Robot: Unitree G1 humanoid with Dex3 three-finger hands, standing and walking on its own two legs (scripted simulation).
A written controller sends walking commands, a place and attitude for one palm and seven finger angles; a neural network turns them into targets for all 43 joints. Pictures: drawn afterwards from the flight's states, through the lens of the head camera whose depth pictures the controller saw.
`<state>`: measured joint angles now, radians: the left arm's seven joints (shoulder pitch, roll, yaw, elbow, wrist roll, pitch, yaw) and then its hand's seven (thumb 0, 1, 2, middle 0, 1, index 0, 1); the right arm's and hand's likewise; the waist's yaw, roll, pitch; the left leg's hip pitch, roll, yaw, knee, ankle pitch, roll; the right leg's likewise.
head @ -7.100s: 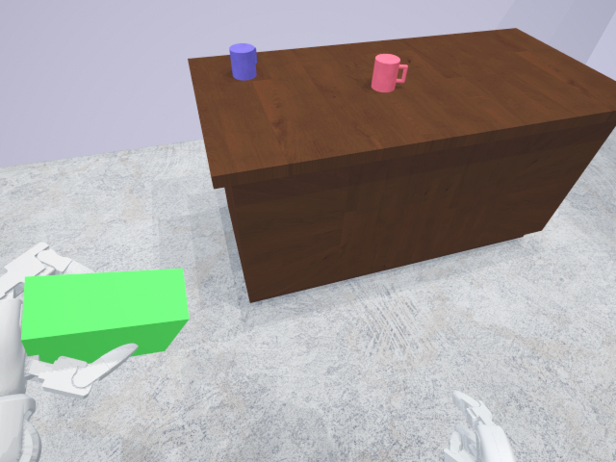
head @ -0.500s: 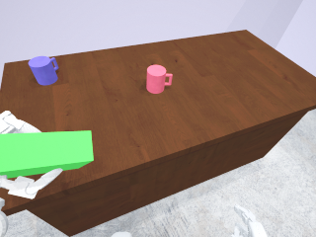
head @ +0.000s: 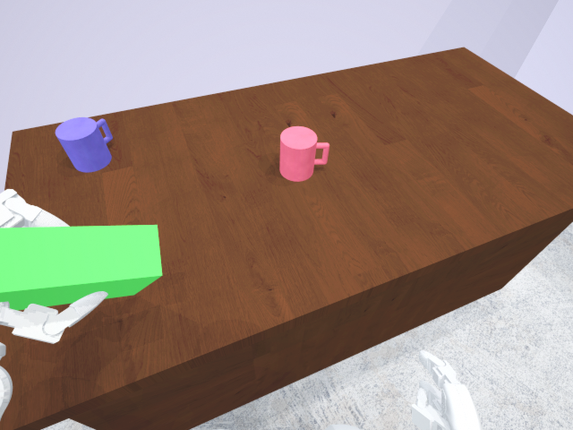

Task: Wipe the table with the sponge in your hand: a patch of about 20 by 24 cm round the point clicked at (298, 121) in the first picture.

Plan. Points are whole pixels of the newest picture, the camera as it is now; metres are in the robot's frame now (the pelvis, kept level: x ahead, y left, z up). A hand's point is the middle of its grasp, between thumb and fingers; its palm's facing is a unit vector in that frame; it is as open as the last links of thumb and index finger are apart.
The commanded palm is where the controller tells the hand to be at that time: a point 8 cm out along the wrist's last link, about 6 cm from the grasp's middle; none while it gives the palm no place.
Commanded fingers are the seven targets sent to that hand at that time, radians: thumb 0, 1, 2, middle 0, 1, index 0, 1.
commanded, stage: come to a stop and stand still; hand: left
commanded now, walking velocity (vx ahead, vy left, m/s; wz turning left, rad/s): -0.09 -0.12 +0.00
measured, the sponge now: (103, 267) +0.24 +0.22 +0.16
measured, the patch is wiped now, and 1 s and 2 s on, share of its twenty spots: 0.00 0.00 0.00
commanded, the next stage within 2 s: look again from close up in 1.84 s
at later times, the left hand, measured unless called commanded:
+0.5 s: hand (47, 255) +0.23 +0.25 +0.19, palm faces +0.40 -0.80 -0.45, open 9.6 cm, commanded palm +0.16 +0.28 +0.20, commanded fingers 0.00 0.10 1.30 -1.20 -1.60 -1.20 -1.60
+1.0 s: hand out of the picture +0.21 +0.34 +0.19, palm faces +0.44 -0.83 -0.35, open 9.6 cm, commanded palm +0.15 +0.36 +0.20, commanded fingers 0.00 0.10 1.30 -1.20 -1.60 -1.20 -1.60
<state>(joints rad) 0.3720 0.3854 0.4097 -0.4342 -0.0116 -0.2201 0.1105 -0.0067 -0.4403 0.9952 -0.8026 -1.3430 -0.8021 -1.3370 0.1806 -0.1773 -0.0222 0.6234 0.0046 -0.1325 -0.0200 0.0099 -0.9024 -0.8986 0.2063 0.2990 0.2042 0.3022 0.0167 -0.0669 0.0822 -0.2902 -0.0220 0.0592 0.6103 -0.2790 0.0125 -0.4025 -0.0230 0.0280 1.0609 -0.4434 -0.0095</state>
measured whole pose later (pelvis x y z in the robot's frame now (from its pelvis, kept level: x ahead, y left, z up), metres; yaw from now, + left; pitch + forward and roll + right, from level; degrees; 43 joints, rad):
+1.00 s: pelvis -0.01 +0.08 +0.02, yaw +1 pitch -4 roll +0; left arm 0.31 0.37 0.38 -0.42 -0.01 -0.29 0.08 -0.01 -0.44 1.00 -0.80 -1.35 -0.80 -1.35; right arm 0.24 -0.14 0.06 0.60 0.01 -0.19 0.02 0.01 -0.90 -0.90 0.21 0.30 0.21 0.30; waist 0.06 -0.05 0.09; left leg -0.19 -0.11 0.06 0.45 -0.21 0.10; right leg -0.25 -0.04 0.01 0.49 -0.20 -0.01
